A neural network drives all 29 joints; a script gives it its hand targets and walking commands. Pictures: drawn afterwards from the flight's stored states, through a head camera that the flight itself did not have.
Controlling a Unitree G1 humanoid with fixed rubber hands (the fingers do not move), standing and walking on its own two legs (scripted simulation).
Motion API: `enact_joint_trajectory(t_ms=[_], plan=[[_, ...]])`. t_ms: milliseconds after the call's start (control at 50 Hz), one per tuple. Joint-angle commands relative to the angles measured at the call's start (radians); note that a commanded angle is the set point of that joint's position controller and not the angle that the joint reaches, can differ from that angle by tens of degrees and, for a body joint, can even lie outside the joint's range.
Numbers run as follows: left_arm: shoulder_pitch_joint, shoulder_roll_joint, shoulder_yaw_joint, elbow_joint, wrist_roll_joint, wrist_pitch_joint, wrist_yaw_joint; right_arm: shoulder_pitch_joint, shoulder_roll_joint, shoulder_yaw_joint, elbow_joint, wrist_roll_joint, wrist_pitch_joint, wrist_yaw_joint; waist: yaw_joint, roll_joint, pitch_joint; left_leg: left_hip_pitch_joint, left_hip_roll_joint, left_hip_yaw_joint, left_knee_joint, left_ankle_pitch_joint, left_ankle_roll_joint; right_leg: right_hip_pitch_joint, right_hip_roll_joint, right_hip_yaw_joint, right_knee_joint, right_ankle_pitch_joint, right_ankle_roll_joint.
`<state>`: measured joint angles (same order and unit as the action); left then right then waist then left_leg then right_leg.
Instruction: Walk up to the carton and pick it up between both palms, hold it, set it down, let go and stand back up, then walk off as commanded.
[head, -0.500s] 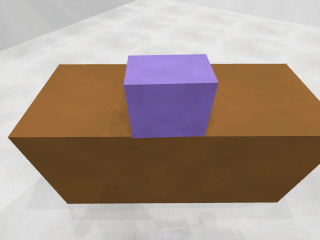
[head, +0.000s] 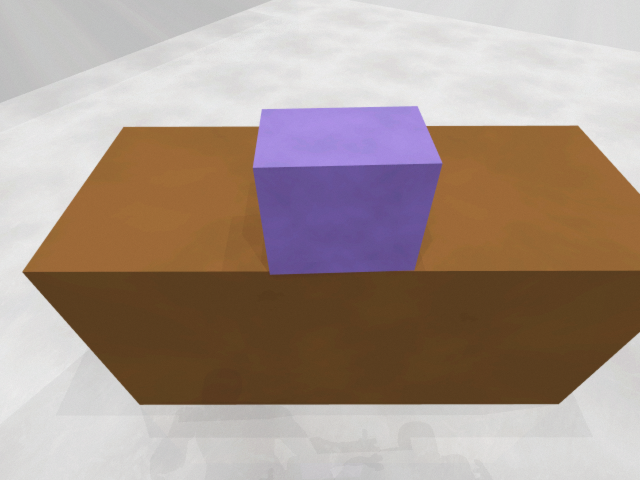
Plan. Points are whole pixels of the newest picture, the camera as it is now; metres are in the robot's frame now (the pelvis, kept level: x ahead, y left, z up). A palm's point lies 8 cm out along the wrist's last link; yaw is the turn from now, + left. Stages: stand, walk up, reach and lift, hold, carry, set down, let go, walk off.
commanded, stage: stand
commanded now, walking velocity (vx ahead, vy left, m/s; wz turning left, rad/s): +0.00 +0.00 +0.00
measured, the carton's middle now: (341, 193) +0.63 -0.04 +0.01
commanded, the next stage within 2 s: none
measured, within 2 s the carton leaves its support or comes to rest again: neither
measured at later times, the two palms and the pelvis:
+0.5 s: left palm out of the picture +0.08 +0.30 -0.11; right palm out of the picture +0.09 -0.31 -0.11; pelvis +0.00 +0.00 +0.00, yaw +0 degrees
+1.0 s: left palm out of the picture +0.08 +0.30 -0.11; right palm out of the picture +0.09 -0.31 -0.11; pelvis +0.00 +0.00 +0.00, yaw +0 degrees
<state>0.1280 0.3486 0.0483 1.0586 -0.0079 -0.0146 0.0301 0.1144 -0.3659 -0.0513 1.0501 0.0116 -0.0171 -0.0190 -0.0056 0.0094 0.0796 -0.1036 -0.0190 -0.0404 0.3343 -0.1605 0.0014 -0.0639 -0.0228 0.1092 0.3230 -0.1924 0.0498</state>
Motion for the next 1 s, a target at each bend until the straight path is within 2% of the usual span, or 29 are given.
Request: enact_joint_trajectory(t_ms=[0,40,100,140,180,220,240,260,300,340,380,400,420,440,480,520,540,580,640,680,760,780,840,880,900,940,980], plan=[[-0.035,0.194,0.032,-0.049,0.0,-0.012,0.007,-0.044,-0.176,-0.031,-0.053,0.0,-0.011,-0.004,0.0,-0.017,-0.051,-0.002,0.136,-0.097,-0.08,0.02,0.02,-0.033,-0.077,0.022,-0.044,0.103,-0.052],[-0.018,0.179,0.028,-0.046,-0.001,-0.011,0.006,-0.034,-0.183,-0.032,-0.05,-0.001,-0.011,-0.004,-0.003,0.001,-0.058,0.006,0.138,-0.092,-0.074,0.033,0.028,-0.032,-0.079,0.026,-0.042,0.107,-0.05],[-0.025,0.19,0.029,-0.052,-0.004,-0.013,0.006,-0.035,-0.177,-0.031,-0.048,-0.004,-0.011,-0.005,0.003,-0.009,-0.043,-0.003,0.14,-0.089,-0.072,0.047,0.027,-0.03,-0.088,0.028,-0.048,0.108,-0.052],[-0.027,0.185,0.03,-0.052,0.001,-0.013,0.006,-0.035,-0.165,-0.028,-0.053,-0.003,-0.012,-0.003,-0.004,0.006,-0.035,-0.003,0.134,-0.088,-0.074,0.025,0.024,-0.038,-0.081,0.023,-0.05,0.097,-0.049],[-0.015,0.196,0.033,-0.048,-0.001,-0.014,0.008,-0.024,-0.176,-0.031,-0.05,0.0,-0.011,-0.002,-0.004,0.003,-0.06,0.014,0.137,-0.084,-0.072,0.037,0.023,-0.033,-0.081,0.031,-0.044,0.101,-0.054],[-0.029,0.178,0.027,-0.055,-0.001,-0.014,0.006,-0.022,-0.185,-0.035,-0.05,0.001,-0.014,-0.003,0.0,-0.027,-0.054,0.002,0.138,-0.086,-0.066,0.06,0.024,-0.028,-0.087,0.026,-0.045,0.125,-0.055],[-0.024,0.176,0.026,-0.046,0.001,-0.015,0.006,-0.034,-0.174,-0.031,-0.051,0.0,-0.013,-0.005,0.001,-0.005,-0.038,0.009,0.134,-0.082,-0.067,0.076,0.019,-0.043,-0.084,0.03,-0.045,0.114,-0.053],[-0.016,0.185,0.026,-0.05,0.001,-0.015,0.005,-0.021,-0.175,-0.031,-0.053,0.002,-0.012,-0.004,0.0,-0.027,-0.058,0.018,0.138,-0.087,-0.061,0.084,0.022,-0.034,-0.083,0.027,-0.045,0.116,-0.053],[-0.012,0.178,0.025,-0.05,-0.003,-0.014,0.005,-0.026,-0.178,-0.034,-0.057,0.0,-0.014,-0.004,0.006,-0.015,-0.063,0.011,0.133,-0.078,-0.058,0.075,0.021,-0.02,-0.085,0.024,-0.046,0.117,-0.055],[-0.027,0.201,0.032,-0.052,-0.001,-0.012,0.007,-0.021,-0.178,-0.032,-0.048,-0.001,-0.011,-0.006,0.002,-0.035,-0.051,0.007,0.136,-0.088,-0.065,0.073,0.023,-0.031,-0.083,0.026,-0.049,0.123,-0.053],[-0.018,0.194,0.031,-0.048,-0.002,-0.011,0.008,-0.027,-0.181,-0.032,-0.053,-0.002,-0.012,-0.003,0.002,0.006,-0.052,0.008,0.133,-0.079,-0.063,0.071,0.016,-0.032,-0.087,0.027,-0.046,0.116,-0.054],[-0.022,0.194,0.031,-0.05,0.001,-0.015,0.009,-0.012,-0.175,-0.03,-0.052,0.001,-0.01,-0.001,-0.008,0.013,-0.063,0.012,0.128,-0.074,-0.063,0.056,0.017,-0.027,-0.086,0.027,-0.046,0.125,-0.053],[-0.028,0.191,0.03,-0.052,-0.001,-0.014,0.009,-0.035,-0.167,-0.027,-0.056,-0.003,-0.01,-0.001,0.002,0.013,-0.043,0.001,0.13,-0.075,-0.062,0.06,0.018,-0.035,-0.086,0.028,-0.049,0.123,-0.053],[-0.028,0.184,0.032,-0.051,-0.002,-0.013,0.006,-0.017,-0.158,-0.025,-0.055,0.0,-0.013,-0.004,-0.005,-0.027,-0.038,0.014,0.139,-0.087,-0.07,0.062,0.022,-0.049,-0.085,0.028,-0.049,0.108,-0.056],[-0.018,0.193,0.028,-0.049,-0.003,-0.017,0.007,-0.014,-0.177,-0.027,-0.052,0.001,-0.013,-0.005,-0.001,-0.01,-0.063,0.02,0.137,-0.085,-0.062,0.092,0.02,-0.026,-0.088,0.031,-0.046,0.126,-0.057],[-0.021,0.186,0.029,-0.052,-0.002,-0.012,0.005,-0.01,-0.184,-0.034,-0.05,-0.001,-0.011,-0.006,0.001,-0.021,-0.044,0.02,0.133,-0.081,-0.058,0.074,0.017,-0.041,-0.082,0.023,-0.048,0.123,-0.055],[-0.024,0.198,0.029,-0.052,-0.001,-0.012,0.008,-0.011,-0.185,-0.029,-0.049,-0.002,-0.009,-0.009,0.001,-0.003,-0.031,0.008,0.136,-0.079,-0.06,0.074,0.017,-0.044,-0.086,0.03,-0.051,0.121,-0.055],[-0.025,0.201,0.032,-0.048,-0.001,-0.014,0.005,-0.012,-0.168,-0.024,-0.052,-0.001,-0.011,-0.007,-0.002,-0.026,-0.037,0.008,0.136,-0.079,-0.064,0.059,0.017,-0.038,-0.086,0.029,-0.054,0.123,-0.053],[-0.028,0.193,0.03,-0.051,0.001,-0.015,0.009,-0.013,-0.183,-0.025,-0.056,0.004,-0.013,-0.005,0.0,0.006,-0.045,0.0,0.134,-0.083,-0.065,0.062,0.017,-0.024,-0.087,0.03,-0.052,0.12,-0.053],[-0.021,0.185,0.028,-0.047,-0.003,-0.014,0.007,-0.018,-0.175,-0.025,-0.052,-0.001,-0.014,-0.005,0.003,-0.022,-0.047,0.012,0.14,-0.086,-0.064,0.074,0.019,-0.034,-0.089,0.027,-0.049,0.121,-0.055],[-0.019,0.196,0.031,-0.046,-0.003,-0.013,0.008,-0.012,-0.177,-0.024,-0.053,-0.001,-0.009,-0.01,-0.006,0.006,-0.05,0.025,0.136,-0.082,-0.059,0.082,0.017,-0.041,-0.083,0.025,-0.047,0.123,-0.053],[-0.029,0.196,0.03,-0.053,-0.001,-0.012,0.009,-0.026,-0.173,-0.023,-0.054,-0.004,-0.007,-0.009,0.0,-0.012,-0.037,0.001,0.142,-0.088,-0.062,0.078,0.022,-0.03,-0.085,0.028,-0.051,0.121,-0.053],[-0.016,0.192,0.03,-0.049,-0.004,-0.012,0.008,-0.005,-0.183,-0.027,-0.051,0.001,-0.01,-0.006,-0.005,-0.006,-0.049,0.01,0.132,-0.082,-0.059,0.06,0.022,-0.028,-0.086,0.027,-0.054,0.123,-0.053],[-0.036,0.196,0.032,-0.054,-0.001,-0.015,0.006,-0.007,-0.176,-0.025,-0.049,0.002,-0.011,-0.006,-0.005,-0.032,-0.053,0.012,0.136,-0.085,-0.064,0.079,0.017,-0.025,-0.086,0.024,-0.048,0.127,-0.051],[-0.023,0.18,0.031,-0.052,-0.002,-0.015,0.006,-0.019,-0.177,-0.026,-0.053,-0.005,-0.013,-0.007,0.002,-0.023,-0.059,0.011,0.137,-0.082,-0.058,0.081,0.022,-0.023,-0.086,0.026,-0.052,0.132,-0.052],[-0.025,0.19,0.031,-0.047,-0.001,-0.01,0.005,-0.017,-0.18,-0.029,-0.05,-0.002,-0.013,-0.008,-0.006,-0.001,-0.051,0.009,0.133,-0.079,-0.062,0.074,0.019,-0.025,-0.086,0.021,-0.052,0.119,-0.052],[-0.032,0.193,0.029,-0.05,-0.001,-0.012,0.01,-0.018,-0.166,-0.026,-0.051,-0.001,-0.011,-0.006,-0.004,-0.017,-0.05,0.017,0.141,-0.086,-0.061,0.092,0.019,-0.033,-0.083,0.024,-0.048,0.114,-0.055]])
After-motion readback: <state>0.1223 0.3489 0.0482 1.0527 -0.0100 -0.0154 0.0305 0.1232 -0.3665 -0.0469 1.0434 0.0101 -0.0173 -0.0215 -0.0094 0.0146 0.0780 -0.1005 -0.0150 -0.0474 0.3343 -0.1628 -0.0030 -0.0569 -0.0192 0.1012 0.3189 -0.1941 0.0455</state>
